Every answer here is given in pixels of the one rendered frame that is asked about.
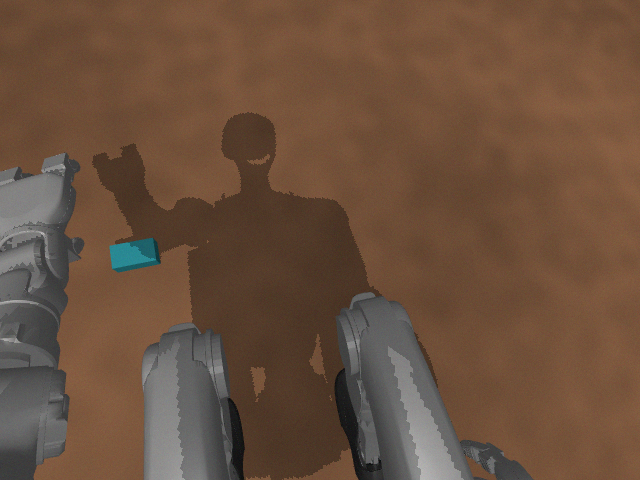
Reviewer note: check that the right robot hand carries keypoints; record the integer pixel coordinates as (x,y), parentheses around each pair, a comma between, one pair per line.
(493,461)

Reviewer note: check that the left robot arm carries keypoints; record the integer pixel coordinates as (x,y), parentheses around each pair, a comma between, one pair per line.
(34,271)

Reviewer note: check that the right robot foot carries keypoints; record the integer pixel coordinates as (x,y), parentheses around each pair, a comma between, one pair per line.
(349,423)

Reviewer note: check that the left robot hand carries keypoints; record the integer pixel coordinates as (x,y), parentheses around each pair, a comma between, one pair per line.
(46,199)

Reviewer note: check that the small box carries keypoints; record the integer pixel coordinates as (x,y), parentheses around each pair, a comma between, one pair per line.
(134,255)

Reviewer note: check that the left robot foot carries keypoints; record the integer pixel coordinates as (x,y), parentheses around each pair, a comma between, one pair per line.
(238,441)

